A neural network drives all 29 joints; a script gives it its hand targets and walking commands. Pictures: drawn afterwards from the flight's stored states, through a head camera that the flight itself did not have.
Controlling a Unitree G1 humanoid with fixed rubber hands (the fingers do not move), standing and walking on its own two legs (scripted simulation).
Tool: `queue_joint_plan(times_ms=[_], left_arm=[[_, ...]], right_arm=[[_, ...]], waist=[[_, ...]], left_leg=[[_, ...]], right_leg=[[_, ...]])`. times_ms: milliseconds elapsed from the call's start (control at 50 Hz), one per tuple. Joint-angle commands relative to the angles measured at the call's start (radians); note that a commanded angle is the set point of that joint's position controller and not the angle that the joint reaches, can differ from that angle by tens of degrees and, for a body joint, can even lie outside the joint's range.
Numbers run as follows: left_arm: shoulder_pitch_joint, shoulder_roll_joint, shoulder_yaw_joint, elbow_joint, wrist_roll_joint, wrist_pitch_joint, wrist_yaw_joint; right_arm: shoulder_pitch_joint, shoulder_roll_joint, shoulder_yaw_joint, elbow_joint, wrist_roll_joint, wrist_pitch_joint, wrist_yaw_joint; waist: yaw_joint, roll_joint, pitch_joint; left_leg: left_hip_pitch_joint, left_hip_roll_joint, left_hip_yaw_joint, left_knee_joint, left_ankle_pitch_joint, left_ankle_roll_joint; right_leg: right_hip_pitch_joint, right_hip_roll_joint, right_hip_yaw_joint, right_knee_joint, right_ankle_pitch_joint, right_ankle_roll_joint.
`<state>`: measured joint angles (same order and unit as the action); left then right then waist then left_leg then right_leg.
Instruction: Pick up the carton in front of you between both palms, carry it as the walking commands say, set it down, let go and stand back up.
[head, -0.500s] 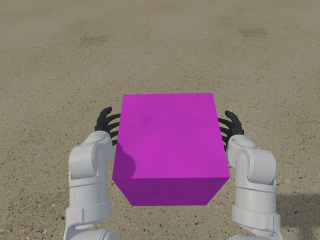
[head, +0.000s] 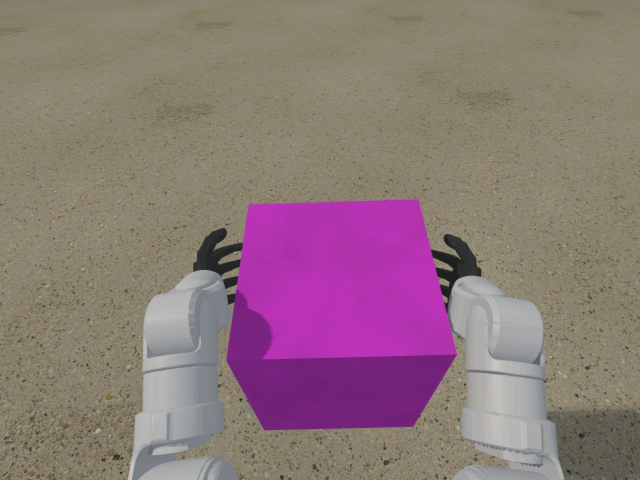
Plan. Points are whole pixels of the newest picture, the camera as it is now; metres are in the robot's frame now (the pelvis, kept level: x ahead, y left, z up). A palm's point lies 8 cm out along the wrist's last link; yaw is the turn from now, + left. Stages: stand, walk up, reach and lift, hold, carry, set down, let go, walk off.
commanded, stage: carry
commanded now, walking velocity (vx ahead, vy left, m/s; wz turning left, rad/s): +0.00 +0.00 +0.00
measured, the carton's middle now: (336, 322) +0.33 +0.00 +0.05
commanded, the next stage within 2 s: none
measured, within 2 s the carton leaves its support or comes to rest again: neither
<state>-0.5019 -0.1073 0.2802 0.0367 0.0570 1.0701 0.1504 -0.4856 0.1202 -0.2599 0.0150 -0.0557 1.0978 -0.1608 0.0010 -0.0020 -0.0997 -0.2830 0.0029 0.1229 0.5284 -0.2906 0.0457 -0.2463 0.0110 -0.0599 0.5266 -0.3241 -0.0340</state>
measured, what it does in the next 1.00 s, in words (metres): stands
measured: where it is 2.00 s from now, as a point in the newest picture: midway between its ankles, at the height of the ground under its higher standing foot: outside the picture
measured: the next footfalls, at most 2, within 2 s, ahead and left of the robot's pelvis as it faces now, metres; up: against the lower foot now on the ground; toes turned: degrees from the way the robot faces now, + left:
left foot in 1.56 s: +0.17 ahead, +0.10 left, -0.01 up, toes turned +2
right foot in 2.00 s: +0.55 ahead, -0.02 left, -0.06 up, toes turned -6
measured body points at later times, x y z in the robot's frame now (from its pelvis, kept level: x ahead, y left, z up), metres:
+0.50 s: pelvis -0.02 +0.00 +0.00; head -0.04 +0.00 +0.45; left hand +0.32 +0.16 +0.12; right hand +0.32 -0.15 +0.11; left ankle -0.01 +0.09 -0.73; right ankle -0.03 -0.10 -0.73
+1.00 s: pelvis -0.03 +0.00 +0.00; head -0.05 +0.00 +0.45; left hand +0.31 +0.16 +0.12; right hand +0.31 -0.15 +0.11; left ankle -0.01 +0.09 -0.73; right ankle -0.03 -0.10 -0.73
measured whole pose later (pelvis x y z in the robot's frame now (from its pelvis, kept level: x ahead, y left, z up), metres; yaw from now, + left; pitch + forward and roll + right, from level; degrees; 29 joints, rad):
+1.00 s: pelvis -0.03 +0.00 +0.00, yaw +0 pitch +2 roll +0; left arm -0.52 -0.11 0.29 0.06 0.06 1.08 0.15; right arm -0.51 0.12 -0.27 0.04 -0.06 1.11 -0.16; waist 0.00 0.00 -0.09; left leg -0.31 0.00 0.13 0.50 -0.23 0.05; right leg -0.28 0.01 -0.06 0.51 -0.27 -0.03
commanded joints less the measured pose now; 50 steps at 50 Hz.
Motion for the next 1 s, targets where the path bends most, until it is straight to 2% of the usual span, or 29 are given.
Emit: queue_joint_plan(times_ms=[0, 260, 980], left_arm=[[-0.569, -0.773, -0.580, -0.030, -0.173, 0.012, -0.018], [-0.605, -0.798, -0.572, -0.012, -0.178, 0.013, -0.016], [-0.607, -0.799, -0.573, -0.016, -0.177, 0.018, -0.018]], right_arm=[[-0.617, 0.741, 0.562, -0.047, 0.157, -0.023, 0.015], [-0.650, 0.763, 0.552, -0.033, 0.158, -0.022, 0.013], [-0.656, 0.767, 0.556, -0.040, 0.162, -0.017, 0.015]], waist=[[0.002, 0.004, -0.302], [0.000, 0.009, -0.304], [-0.001, 0.008, -0.315]], left_leg=[[0.145, 0.142, -0.134, -0.054, 0.310, 0.018], [0.140, 0.146, -0.138, -0.078, 0.277, 0.021], [0.135, 0.149, -0.139, -0.081, 0.276, 0.028]], right_leg=[[0.064, -0.143, 0.115, -0.062, 0.341, -0.033], [0.048, -0.138, 0.116, -0.078, 0.281, -0.033], [0.041, -0.134, 0.119, -0.075, 0.267, -0.034]])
